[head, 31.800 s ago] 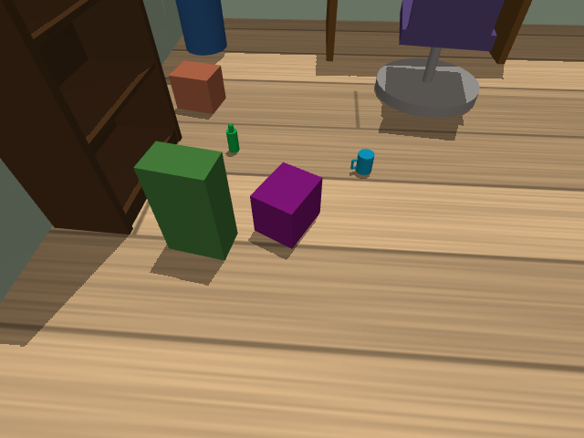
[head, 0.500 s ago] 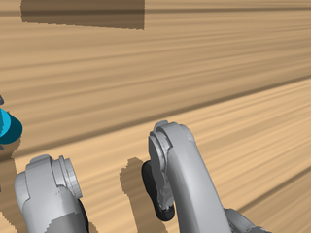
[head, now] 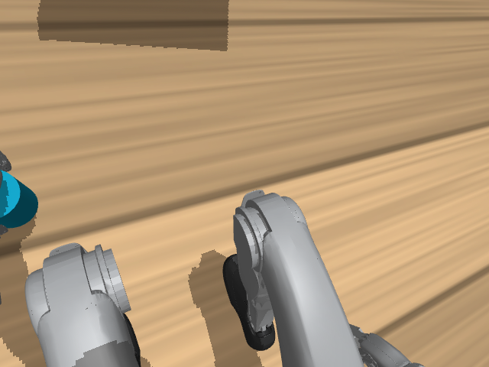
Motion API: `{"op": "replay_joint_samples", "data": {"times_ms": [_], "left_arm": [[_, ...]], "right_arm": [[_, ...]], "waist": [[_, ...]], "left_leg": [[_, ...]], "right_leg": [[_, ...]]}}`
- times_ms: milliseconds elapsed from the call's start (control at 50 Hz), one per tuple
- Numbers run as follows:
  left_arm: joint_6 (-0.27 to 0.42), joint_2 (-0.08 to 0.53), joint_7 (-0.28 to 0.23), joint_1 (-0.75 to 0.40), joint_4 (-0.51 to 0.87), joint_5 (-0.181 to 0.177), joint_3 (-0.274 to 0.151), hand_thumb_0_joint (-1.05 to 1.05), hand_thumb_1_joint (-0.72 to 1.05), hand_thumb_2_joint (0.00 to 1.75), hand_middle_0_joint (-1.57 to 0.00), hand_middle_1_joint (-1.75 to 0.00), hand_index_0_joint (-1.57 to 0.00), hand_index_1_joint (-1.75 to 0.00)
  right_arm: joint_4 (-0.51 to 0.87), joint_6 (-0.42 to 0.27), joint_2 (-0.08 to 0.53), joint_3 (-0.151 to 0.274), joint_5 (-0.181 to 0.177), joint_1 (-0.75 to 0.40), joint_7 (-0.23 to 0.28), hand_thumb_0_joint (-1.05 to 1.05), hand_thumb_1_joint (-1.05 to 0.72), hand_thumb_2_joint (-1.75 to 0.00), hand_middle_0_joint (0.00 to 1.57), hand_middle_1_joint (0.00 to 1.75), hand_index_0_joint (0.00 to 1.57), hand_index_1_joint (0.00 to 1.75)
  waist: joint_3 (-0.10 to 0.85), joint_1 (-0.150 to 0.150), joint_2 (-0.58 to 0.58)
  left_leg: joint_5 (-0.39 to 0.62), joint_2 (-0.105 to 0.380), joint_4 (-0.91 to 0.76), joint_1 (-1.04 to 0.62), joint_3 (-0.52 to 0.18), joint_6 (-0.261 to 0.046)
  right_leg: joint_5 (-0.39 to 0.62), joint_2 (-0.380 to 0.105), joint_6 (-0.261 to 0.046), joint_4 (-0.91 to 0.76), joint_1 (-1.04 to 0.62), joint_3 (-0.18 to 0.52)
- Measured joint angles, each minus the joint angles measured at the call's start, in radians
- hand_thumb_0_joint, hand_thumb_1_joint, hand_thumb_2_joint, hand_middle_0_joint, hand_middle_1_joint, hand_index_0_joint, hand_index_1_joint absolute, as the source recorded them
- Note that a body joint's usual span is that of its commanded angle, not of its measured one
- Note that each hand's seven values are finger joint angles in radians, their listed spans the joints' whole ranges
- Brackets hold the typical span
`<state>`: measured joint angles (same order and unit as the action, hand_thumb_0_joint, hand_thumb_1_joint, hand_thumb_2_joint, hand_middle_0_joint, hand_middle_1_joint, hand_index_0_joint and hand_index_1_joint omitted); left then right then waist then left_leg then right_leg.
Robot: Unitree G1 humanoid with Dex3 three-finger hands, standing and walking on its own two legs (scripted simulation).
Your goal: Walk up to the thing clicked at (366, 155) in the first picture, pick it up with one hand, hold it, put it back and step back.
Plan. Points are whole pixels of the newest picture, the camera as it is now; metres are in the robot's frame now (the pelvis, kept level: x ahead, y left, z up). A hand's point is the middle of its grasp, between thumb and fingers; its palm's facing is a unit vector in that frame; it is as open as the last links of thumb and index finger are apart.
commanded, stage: close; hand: left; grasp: from above
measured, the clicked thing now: out of the picture +0.42 +0.30 -0.24
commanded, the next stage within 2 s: settle in 0.16 s
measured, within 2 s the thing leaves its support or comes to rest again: leaves its support in 0.70 s
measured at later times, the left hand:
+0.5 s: hand out of the picture +0.41 +0.30 -0.20, palm faces -0.44 -0.12 -0.89, open 11.2 cm
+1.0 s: hand out of the picture +0.41 +0.31 -0.12, palm faces -0.45 -0.09 -0.89, open 10.9 cm
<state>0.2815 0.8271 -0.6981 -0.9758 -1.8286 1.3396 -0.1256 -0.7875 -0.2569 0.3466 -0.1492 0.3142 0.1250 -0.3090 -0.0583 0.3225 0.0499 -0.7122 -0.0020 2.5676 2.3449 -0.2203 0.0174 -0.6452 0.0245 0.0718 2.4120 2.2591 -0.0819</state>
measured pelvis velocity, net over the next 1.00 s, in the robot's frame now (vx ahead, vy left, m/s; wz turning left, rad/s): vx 0.01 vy -0.01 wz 0.07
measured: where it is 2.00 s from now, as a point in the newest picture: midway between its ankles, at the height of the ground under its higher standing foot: (195, 348)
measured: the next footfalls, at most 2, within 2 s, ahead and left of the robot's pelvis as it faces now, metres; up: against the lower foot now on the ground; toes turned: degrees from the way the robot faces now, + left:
none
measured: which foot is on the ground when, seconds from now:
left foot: down 0.00-1.00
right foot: down 0.00-1.00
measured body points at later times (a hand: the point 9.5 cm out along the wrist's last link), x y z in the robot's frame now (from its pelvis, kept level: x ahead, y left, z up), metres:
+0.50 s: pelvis +0.00 +0.00 +0.00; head +0.24 +0.09 +0.37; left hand +0.43 +0.30 -0.15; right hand +0.06 -0.26 -0.08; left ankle +0.07 +0.13 -0.26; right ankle +0.12 -0.13 -0.26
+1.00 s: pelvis +0.01 -0.01 +0.06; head +0.24 +0.06 +0.44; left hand +0.43 +0.31 -0.07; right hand +0.12 -0.28 -0.06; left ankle +0.07 +0.13 -0.26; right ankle +0.12 -0.13 -0.26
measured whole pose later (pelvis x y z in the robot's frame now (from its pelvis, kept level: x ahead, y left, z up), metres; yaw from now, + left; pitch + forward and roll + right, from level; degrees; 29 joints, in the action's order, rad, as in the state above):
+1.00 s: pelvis +0.01 -0.01 +0.06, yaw +4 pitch +35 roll -7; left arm 0.11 0.61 -0.42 -0.83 -1.35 1.16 -0.04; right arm -0.75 -0.12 0.31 0.01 0.14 0.10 -0.25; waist 0.09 0.19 -0.04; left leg -0.72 0.01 2.35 2.25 -0.13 0.02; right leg -0.68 -0.01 0.06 2.26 2.20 -0.03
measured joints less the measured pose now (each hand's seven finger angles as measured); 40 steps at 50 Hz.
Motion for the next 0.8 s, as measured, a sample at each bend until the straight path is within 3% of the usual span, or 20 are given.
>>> {"op": "replay_joint_samples", "data": {"times_ms": [380,580,660,720,800], "left_arm": [[-0.004,-0.007,-0.018,-0.006,-0.002,0.002,0.014,-0.01,-0.24,0.91,-0.57,-0.98,-0.42,-0.96],[-0.023,-0.026,0.025,0.029,0.081,-0.004,-0.019,0.0,-0.24,0.91,-0.57,-1.04,-0.44,-1.0],[-0.042,-0.063,0.045,0.091,0.197,-0.023,-0.025,0.01,-0.21,0.89,-0.57,-1.06,-0.43,-0.99],[-0.065,-0.108,0.062,0.16,0.331,-0.061,-0.04,0.01,-0.19,0.88,-0.57,-1.06,-0.42,-0.97],[-0.114,-0.174,0.089,0.22,0.474,-0.105,-0.006,0.02,-0.15,0.85,-0.57,-1.03,-0.42,-0.93]], "right_arm": [[0.017,-0.001,-0.014,-0.011,0.005,-0.026,-0.003,0.01,-0.91,-0.9,0.2,0.3,0.2,0.3],[0.025,0.003,-0.012,0.018,-0.007,0.001,-0.008,0.01,-0.93,-0.91,0.2,0.3,0.2,0.3],[0.008,0.015,-0.017,0.044,-0.027,0.016,-0.013,0.01,-0.93,-0.91,0.2,0.3,0.2,0.3],[0.002,0.039,-0.027,0.074,-0.056,0.029,-0.012,0.01,-0.93,-0.91,0.2,0.3,0.2,0.3],[-0.003,0.081,-0.041,0.118,-0.115,0.037,-0.002,0.01,-0.93,-0.91,0.2,0.3,0.2,0.3]], "waist": [[0.005,-0.005,-0.003],[0.011,-0.014,-0.012],[0.034,-0.028,-0.02],[0.067,-0.044,-0.034],[0.126,-0.075,-0.054]], "left_leg": [[-0.003,0.001,-0.009,0.002,0.003,-0.001],[-0.006,-0.003,-0.016,0.003,0.007,0.004],[-0.016,-0.002,-0.027,0.003,0.009,0.007],[-0.023,-0.001,-0.048,0.003,0.017,0.009],[-0.028,0.003,-0.099,-0.007,0.046,0.008]], "right_leg": [[-0.002,0.0,0.002,-0.007,0.003,0.002],[-0.009,-0.006,-0.003,-0.008,0.007,0.005],[-0.019,-0.008,-0.005,-0.015,0.01,0.005],[-0.03,-0.013,-0.011,-0.029,0.012,0.009],[-0.043,-0.022,-0.023,-0.06,0.012,0.027]]}}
